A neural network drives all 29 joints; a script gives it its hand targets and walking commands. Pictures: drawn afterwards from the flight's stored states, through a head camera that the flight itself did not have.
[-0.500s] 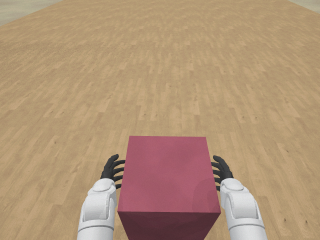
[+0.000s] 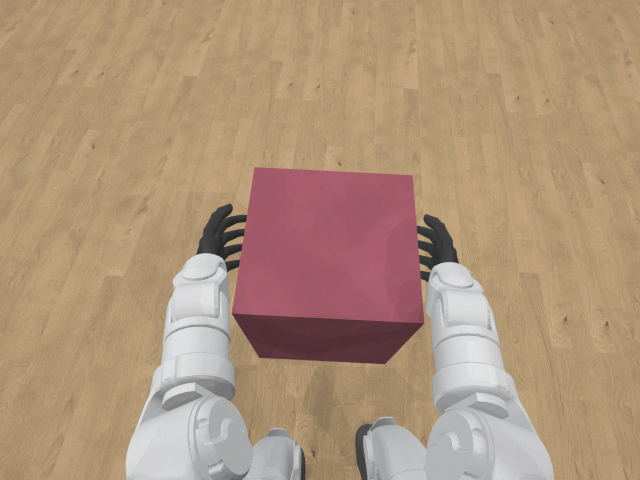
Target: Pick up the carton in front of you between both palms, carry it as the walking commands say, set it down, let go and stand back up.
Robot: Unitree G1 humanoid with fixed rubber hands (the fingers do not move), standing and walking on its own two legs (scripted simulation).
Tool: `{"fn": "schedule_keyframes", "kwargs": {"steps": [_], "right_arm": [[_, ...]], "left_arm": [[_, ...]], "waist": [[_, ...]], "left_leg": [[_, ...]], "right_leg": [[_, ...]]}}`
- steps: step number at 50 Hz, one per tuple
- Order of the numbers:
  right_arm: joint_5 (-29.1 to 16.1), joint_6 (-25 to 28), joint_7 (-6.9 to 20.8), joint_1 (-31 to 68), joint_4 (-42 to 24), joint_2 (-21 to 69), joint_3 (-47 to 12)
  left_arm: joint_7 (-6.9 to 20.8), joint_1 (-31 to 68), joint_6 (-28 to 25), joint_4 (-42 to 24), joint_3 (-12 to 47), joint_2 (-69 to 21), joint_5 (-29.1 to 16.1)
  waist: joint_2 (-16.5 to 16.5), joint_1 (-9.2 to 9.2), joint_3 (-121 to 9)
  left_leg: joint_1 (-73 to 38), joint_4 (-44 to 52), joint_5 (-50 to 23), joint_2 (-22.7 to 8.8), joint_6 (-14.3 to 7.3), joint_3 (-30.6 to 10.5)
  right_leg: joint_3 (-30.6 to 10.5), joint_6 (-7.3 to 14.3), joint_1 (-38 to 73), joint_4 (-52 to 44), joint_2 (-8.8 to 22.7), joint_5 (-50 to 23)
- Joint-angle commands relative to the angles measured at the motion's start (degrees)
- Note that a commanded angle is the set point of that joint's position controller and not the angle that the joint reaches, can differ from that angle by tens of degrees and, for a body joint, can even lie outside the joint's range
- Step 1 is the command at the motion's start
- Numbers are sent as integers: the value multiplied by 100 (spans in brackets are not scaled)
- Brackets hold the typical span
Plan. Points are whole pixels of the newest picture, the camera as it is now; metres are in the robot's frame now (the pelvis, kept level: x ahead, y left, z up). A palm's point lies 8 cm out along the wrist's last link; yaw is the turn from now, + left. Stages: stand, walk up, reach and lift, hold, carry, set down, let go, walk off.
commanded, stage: set down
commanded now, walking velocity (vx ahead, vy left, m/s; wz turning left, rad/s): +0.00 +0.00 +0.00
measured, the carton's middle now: (327, 276) +0.40 +0.00 -0.09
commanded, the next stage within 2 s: none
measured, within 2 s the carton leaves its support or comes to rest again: rests again in 1.98 s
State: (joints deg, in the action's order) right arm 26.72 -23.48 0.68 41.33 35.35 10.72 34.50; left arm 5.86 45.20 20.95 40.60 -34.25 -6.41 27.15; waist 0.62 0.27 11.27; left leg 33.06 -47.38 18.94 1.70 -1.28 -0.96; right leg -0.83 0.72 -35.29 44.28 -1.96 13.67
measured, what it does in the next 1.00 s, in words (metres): lowers itself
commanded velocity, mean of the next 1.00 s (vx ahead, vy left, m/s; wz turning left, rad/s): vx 0.00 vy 0.00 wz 0.00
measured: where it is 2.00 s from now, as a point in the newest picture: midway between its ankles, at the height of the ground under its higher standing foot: outside the picture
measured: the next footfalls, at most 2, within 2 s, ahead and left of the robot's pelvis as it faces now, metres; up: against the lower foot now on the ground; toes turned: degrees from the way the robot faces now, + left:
none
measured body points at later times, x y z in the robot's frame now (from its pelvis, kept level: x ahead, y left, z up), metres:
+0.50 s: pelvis +0.01 +0.02 -0.11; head +0.27 +0.01 +0.26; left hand +0.49 +0.14 -0.20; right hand +0.45 -0.17 -0.21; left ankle +0.06 +0.11 -0.70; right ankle +0.09 -0.11 -0.70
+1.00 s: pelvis -0.02 +0.01 -0.24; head +0.30 +0.01 +0.07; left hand +0.53 +0.12 -0.35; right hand +0.48 -0.18 -0.36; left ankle +0.05 +0.11 -0.70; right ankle +0.09 -0.11 -0.70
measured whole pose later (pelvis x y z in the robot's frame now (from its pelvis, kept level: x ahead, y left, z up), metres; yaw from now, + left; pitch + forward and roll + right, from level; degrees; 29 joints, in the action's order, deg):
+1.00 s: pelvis -0.02 +0.01 -0.24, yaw +1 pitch +46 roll -1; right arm 11.7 -19.7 -5.0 63.4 34.5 1.1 32.3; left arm -0.5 73.1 17.5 47.0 -22.1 5.9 12.5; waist 2.2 3.6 -0.5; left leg 115.8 -102.4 32.5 4.4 -1.3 -0.3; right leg -0.2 -1.0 -117.8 98.8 -1.2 27.0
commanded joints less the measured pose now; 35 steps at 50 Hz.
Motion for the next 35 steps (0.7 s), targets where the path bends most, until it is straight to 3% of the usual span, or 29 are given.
{"fn": "schedule_keyframes", "kwargs": {"steps": [1, 2, 3, 4, 6, 7, 8, 9, 10, 11, 13, 14, 15, 16, 17, 18, 19, 20, 21, 22, 23, 24, 27, 29, 31, 32, 33, 34, 35], "right_arm": [[-645, 732, 475, 2620, 116, 3334, -1903], [-795, 933, 511, 2574, 187, 3549, -2225], [-950, 1096, 574, 2600, 147, 3800, -2455], [-1087, 1258, 623, 2849, -48, 3819, -2813], [-1548, 1450, 685, 3243, -400, 4277, -3619], [-1695, 1536, 709, 3145, -566, 4457, -3781], [-1793, 1558, 708, 3501, -711, 4350, -4029], [-1967, 1571, 692, 3441, -997, 4571, -4444], [-1953, 1524, 735, 3430, -915, 4423, -4379], [-1992, 1530, 730, 3246, -1055, 4676, -4581], [-2082, 1413, 857, 3257, -897, 4500, -4511], [-1864, 1289, 926, 2738, -706, 4592, -4409], [-2033, 1288, 989, 3151, -683, 4618, -4471], [-1981, 1209, 1044, 3011, -648, 4667, -4445], [-1904, 1156, 1089, 3201, -482, 4521, -4169], [-1962, 1116, 1120, 3352, -398, 4556, -4100], [-1828, 1071, 1165, 3222, -337, 4357, -3968], [-1953, 982, 1197, 3320, -187, 4592, -3918], [-1778, 956, 1241, 3416, -173, 4373, -3867], [-1723, 939, 1214, 3358, -150, 4473, -3668], [-1789, 945, 1197, 3419, -206, 4538, -3690], [-1834, 938, 1190, 3524, -158, 4298, -3607], [-1882, 901, 1139, 3787, -83, 4363, -3494], [-1895, 911, 1100, 3943, -238, 4311, -3556], [-1966, 882, 1039, 4244, -370, 4271, -3722], [-2051, 865, 1003, 4508, -357, 4095, -3700], [-2171, 846, 973, 4616, -417, 4084, -3768], [-2139, 835, 937, 4860, -564, 4074, -3784], [-2151, 792, 885, 4962, -411, 4149, -3707]], "left_arm": [[540, 2393, -619, 259, 1651, -3392, -548], [540, 2326, -773, 263, 2053, -3736, -734], [571, 2305, -931, 135, 2423, -3908, -897], [629, 2590, -1093, 9, 2760, -4269, -1132], [642, 2819, -1299, -429, 3594, -4575, -1585], [596, 2824, -1340, -502, 3960, -4865, -1665], [558, 2969, -1340, -593, 4082, -4722, -1773], [542, 2756, -1357, -716, 4397, -4953, -1962], [506, 2884, -1307, -855, 4490, -4805, -1965], [459, 2704, -1300, -1010, 4708, -4990, -2007], [510, 2817, -1172, -816, 4794, -5096, -2093], [486, 2673, -1114, -875, 4712, -5183, -2048], [495, 2601, -1048, -545, 4585, -5167, -2001], [501, 2525, -1031, -486, 4498, -5180, -2015], [532, 2708, -963, -459, 4417, -5056, -1967], [553, 2782, -893, -232, 4138, -5121, -1837], [551, 2830, -800, -103, 4054, -5032, -1834], [623, 2895, -804, -304, 4031, -4905, -1760], [599, 2845, -731, -87, 3857, -4961, -1722], [623, 2961, -716, -17, 3863, -5153, -1771], [624, 3151, -727, -139, 3965, -5139, -1794], [576, 3156, -711, 47, 3825, -4951, -1834], [503, 3180, -684, 303, 3587, -4766, -1609], [475, 3587, -697, 135, 3822, -4898, -1796], [457, 3984, -702, 30, 3933, -4879, -1893], [452, 3733, -669, 268, 3779, -4746, -1914], [459, 3940, -677, 186, 3810, -4488, -1914], [458, 4131, -637, 131, 3899, -4699, -1941], [446, 4405, -608, 258, 3841, -4449, -1932]], "waist": [[-22, 31, -3011], [52, 95, -3500], [-93, 81, -3660], [25, 65, -4083], [-116, 25, -5556], [-11, 247, -6225], [34, 58, -6616], [-104, 126, -7310], [104, 22, -7519], [-60, 221, -7869], [372, 319, -7406], [282, 356, -7405], [214, 65, -7209], [138, 298, -7047], [203, 313, -6833], [308, 118, -6667], [326, 410, -6360], [258, 153, -6656], [195, 325, -6515], [164, 462, -6680], [305, 322, -6810], [253, 493, -6728], [288, 174, -6795], [241, 470, -7241], [93, 476, -7363], [228, 410, -7252], [45, 299, -7306], [162, 339, -7727], [-33, 425, -7701]], "left_leg": [[583, 240, -185, 446, -105, -174], [556, 135, -384, 506, -48, -185], [716, -19, -691, 497, -55, -228], [1066, -227, -914, 556, 10, -234], [880, -587, -1681, 610, 43, -286], [910, -676, -2006, 605, 126, -284], [917, -927, -2129, 642, 111, -263], [843, -1087, -2390, 665, 148, -253], [1149, -1132, -2385, 708, 217, -144], [1022, -1363, -2869, 638, 191, -331], [1237, -1498, -2764, 622, 284, -311], [1300, -1470, -2677, 567, 294, -339], [1616, -1608, -2546, 615, 304, -330], [1790, -1650, -2425, 567, 274, -378], [2038, -1668, -2130, 608, 303, -390], [2225, -1802, -1839, 613, 243, -256], [2425, -1832, -1727, 583, 206, -385], [2501, -1950, -1732, 630, 224, -262], [2674, -2037, -1662, 618, 199, -338], [2803, -2097, -1564, 660, 213, -336], [2770, -2226, -1618, 713, 205, -243], [2960, -2321, -1689, 614, 228, -378], [3285, -2610, -1656, 715, 190, -255], [3281, -2917, -1722, 739, 215, -230], [3806, -3124, -1539, 787, 215, -144], [3958, -3206, -1439, 808, 218, -116], [4022, -3221, -1433, 804, 213, -124], [4154, -3432, -1296, 845, 235, 41], [4266, -3501, -923, 842, 194, 7]], "right_leg": [[-289, 24, 769, 85, -474, 27], [-314, 44, 757, 199, -459, -262], [-269, 11, 635, 427, -508, -573], [-312, 0, 614, 578, -483, -931], [-245, -82, 717, 1003, -527, -1737], [-213, -26, 814, 1278, -595, -2159], [-258, -66, 616, 1370, -530, -2138], [-187, -111, 704, 1574, -592, -2368], [-179, -87, 534, 1654, -598, -2428], [-152, -119, 147, 1838, -632, -2516], [-103, -144, -802, 1869, -621, -2256], [-59, -164, -1067, 1924, -706, -2042], [-28, -139, -1408, 2085, -670, -1847], [32, -230, -1646, 2101, -663, -1757], [91, -199, -2056, 2177, -682, -1429], [11, -184, -2249, 2203, -677, -1216], [78, -172, -2521, 2296, -670, -1079], [67, -155, -2544, 2390, -670, -1151], [148, -197, -2825, 2456, -666, -1057], [141, -147, -2826, 2559, -672, -1080], [134, -161, -3129, 2664, -696, -985], [184, -144, -3192, 2826, -680, -1001], [168, -216, -3633, 3137, -697, -978], [288, -254, -3632, 3344, -731, -1086], [202, -278, -3613, 3516, -727, -1239], [258, -306, -3744, 3661, -697, -1120], [281, -329, -3761, 3738, -709, -1063], [201, -323, -3544, 3793, -742, -1082], [296, -347, -3704, 3967, -745, -758]]}}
